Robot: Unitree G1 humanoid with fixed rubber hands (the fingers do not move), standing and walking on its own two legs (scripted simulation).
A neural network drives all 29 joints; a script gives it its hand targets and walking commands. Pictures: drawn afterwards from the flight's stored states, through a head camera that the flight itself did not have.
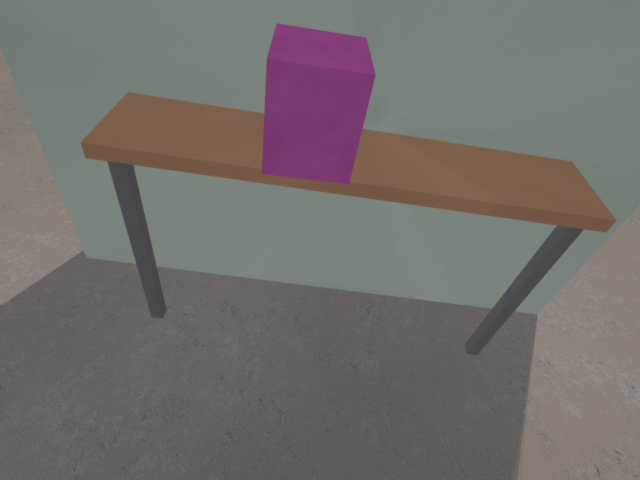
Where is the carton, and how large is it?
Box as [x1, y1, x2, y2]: [262, 23, 374, 183]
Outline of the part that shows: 277,23 267,56 262,173 348,183 374,78 374,71 366,38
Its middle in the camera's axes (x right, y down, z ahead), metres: -0.01 -0.31 +0.87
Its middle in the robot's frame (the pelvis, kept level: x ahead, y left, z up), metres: +0.87 -0.02 +0.08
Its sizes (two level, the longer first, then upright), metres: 0.210 0.200 0.250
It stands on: a table, 0.72 m high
